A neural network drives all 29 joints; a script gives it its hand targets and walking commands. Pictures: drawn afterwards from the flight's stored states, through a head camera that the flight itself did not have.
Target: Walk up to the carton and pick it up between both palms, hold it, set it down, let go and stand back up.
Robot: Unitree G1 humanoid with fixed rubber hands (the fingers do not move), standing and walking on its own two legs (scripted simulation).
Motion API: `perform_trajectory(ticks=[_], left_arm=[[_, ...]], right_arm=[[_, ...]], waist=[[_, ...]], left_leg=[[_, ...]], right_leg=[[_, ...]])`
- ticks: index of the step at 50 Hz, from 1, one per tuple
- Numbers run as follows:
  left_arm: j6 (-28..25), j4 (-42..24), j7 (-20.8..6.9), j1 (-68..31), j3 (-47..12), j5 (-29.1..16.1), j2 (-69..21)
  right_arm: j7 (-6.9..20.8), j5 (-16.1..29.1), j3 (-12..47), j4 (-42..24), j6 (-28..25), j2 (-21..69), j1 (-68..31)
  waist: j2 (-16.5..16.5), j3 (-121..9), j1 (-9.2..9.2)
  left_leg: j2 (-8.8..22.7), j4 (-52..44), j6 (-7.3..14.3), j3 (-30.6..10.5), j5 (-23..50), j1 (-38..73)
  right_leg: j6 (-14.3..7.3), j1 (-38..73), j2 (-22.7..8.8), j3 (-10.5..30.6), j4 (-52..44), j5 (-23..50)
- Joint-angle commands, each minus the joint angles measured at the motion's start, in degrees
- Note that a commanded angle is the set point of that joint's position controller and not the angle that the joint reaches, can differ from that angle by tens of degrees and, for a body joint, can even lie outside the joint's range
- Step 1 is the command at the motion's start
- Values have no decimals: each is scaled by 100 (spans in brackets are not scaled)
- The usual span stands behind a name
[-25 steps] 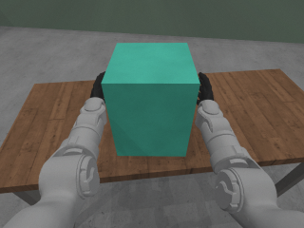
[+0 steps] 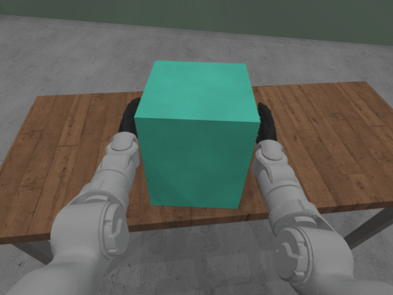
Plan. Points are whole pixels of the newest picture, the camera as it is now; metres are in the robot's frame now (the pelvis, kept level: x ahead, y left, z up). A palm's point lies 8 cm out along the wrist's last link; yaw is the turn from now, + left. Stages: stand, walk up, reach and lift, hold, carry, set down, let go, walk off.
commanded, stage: set down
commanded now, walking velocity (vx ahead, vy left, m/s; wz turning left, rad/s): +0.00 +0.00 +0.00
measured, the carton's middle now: (197, 136) +0.45 -0.04 +0.08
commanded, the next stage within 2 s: none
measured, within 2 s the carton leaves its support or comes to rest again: rests again in 0.54 s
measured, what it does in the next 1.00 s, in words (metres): stands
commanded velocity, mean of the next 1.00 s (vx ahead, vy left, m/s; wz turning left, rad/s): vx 0.00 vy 0.00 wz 0.00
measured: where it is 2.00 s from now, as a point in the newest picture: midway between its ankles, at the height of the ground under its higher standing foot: outside the picture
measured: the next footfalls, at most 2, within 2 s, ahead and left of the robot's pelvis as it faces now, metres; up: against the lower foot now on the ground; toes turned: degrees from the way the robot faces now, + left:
none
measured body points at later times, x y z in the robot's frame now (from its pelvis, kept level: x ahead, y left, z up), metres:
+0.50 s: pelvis -0.01 +0.00 +0.00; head +0.04 +0.01 +0.45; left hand +0.45 +0.11 +0.08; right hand +0.39 -0.17 +0.07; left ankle -0.03 +0.14 -0.74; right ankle -0.02 -0.16 -0.74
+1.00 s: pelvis -0.01 +0.00 +0.00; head +0.05 +0.01 +0.45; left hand +0.45 +0.12 +0.07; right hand +0.40 -0.17 +0.07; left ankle -0.03 +0.14 -0.74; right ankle -0.02 -0.16 -0.74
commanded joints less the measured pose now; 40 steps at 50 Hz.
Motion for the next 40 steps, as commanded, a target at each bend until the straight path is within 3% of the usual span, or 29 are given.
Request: perform_trajectory(ticks=[1, 3, 4, 5, 7, 8, 11, 12, 13, 16, 17, 18, 19, 21, 23, 27, 33, 37, 40], left_arm=[[-410, -692, -1181, -4357, -1018, 135, -3952], [-451, -637, -1214, -4262, -1026, 125, -3982], [-472, -579, -1223, -4301, -960, 155, -3939], [-507, -671, -1234, -4223, -1049, 106, -3986], [-545, -553, -1266, -4227, -892, 185, -3923], [-548, -484, -1280, -4233, -868, 228, -3928], [-622, -407, -1283, -4225, -814, 261, -3848], [-647, -347, -1283, -4277, -805, 281, -3861], [-720, -417, -1289, -4305, -778, 272, -3852], [-868, -338, -1280, -4306, -751, 319, -3853], [-914, -280, -1290, -4201, -636, 352, -3790], [-943, -247, -1297, -4344, -695, 371, -3793], [-926, -83, -1291, -4157, -493, 464, -3726], [-901, -70, -1313, -4147, -436, 531, -3641], [-947, -103, -1273, -4272, -459, 550, -3603], [-1028, -43, -1232, -4145, -466, 618, -3592], [-1028, 179, -1250, -4047, -42, 848, -3213], [-1001, 154, -1248, -4021, -15, 965, -3124], [-1002, 169, -1226, -3942, 40, 999, -3055]], right_arm=[[954, -76, 1933, -1032, -589, 3565, -4873], [953, -111, 1935, -1074, -663, 3618, -4766], [962, -149, 1950, -1071, -658, 3692, -4846], [957, -153, 1959, -1037, -677, 3709, -4662], [951, -259, 1875, -951, -710, 3661, -4685], [949, -335, 1789, -886, -710, 3635, -4622], [998, -445, 1670, -919, -814, 3611, -4670], [1023, -502, 1640, -905, -838, 3539, -4682], [1026, -589, 1642, -850, -867, 3661, -4643], [1043, -701, 1579, -800, -1010, 3677, -4462], [1049, -764, 1584, -778, -1027, 3703, -4407], [1052, -800, 1510, -732, -1062, 3628, -4452], [1059, -859, 1458, -664, -1058, 3617, -4409], [1071, -942, 1255, -629, -1091, 3539, -4356], [1114, -1065, 1114, -475, -1168, 3404, -4217], [1166, -1144, 1070, -393, -1311, 3352, -4118], [1157, -1418, 776, -164, -1327, 3209, -3826], [1147, -1526, 605, -121, -1395, 3100, -3798], [1137, -1564, 533, -119, -1449, 3028, -3681]], waist=[[610, -3838, -17], [495, -3858, -49], [524, -3877, 37], [585, -3853, -38], [434, -3717, -14], [443, -3680, -88], [491, -3703, 0], [508, -3690, -77], [526, -3798, 12], [498, -3876, -41], [422, -3841, 65], [413, -3795, -29], [462, -3602, 58], [464, -3420, 8], [592, -3451, -40], [698, -3599, 76], [452, -3190, 137], [596, -3121, 131], [514, -3154, 106]], left_leg=[[-467, 84, -441, 554, 3193, 1142], [-487, 40, -421, 560, 3075, 905], [-485, -26, -385, 594, 2951, 838], [-504, 20, -404, 573, 3017, 758], [-475, -37, -394, 593, 2904, 745], [-464, -52, -400, 593, 2784, 775], [-468, -116, -394, 630, 2754, 785], [-475, -109, -406, 601, 2704, 784], [-462, -102, -411, 687, 2683, 791], [-482, -119, -389, 676, 2519, 634], [-474, -156, -362, 717, 2545, 533], [-488, -203, -347, 667, 2406, 484], [-475, -234, -347, 699, 2311, 361], [-481, -295, -348, 735, 2114, 394], [-434, -211, -419, 718, 2409, 733], [-418, -188, -434, 747, 2553, 863], [-440, -392, -331, 853, 1988, 613], [-443, -398, -366, 895, 1901, 789], [-432, -411, -357, 898, 1955, 723]], right_leg=[[-236, 2359, 479, -298, 612, 3463], [-220, 2526, 435, -284, 667, 3688], [-219, 2607, 410, -245, 697, 3754], [-230, 2591, 394, -260, 722, 3795], [-214, 2618, 390, -251, 724, 3682], [-214, 2593, 420, -277, 683, 3601], [-225, 2466, 428, -290, 606, 3331], [-221, 2366, 433, -320, 593, 3262], [-257, 2413, 383, -275, 619, 3294], [-245, 2493, 380, -298, 659, 3396], [-247, 2574, 363, -266, 692, 3482], [-225, 2593, 369, -307, 652, 3416], [-243, 2648, 339, -272, 657, 3323], [-227, 2513, 359, -335, 591, 3027], [-249, 2117, 389, -404, 526, 2811], [-309, 1929, 398, -436, 490, 2778], [-240, 2055, 367, -478, 444, 2517], [-247, 1828, 377, -554, 347, 2245], [-240, 1895, 365, -568, 349, 2383]])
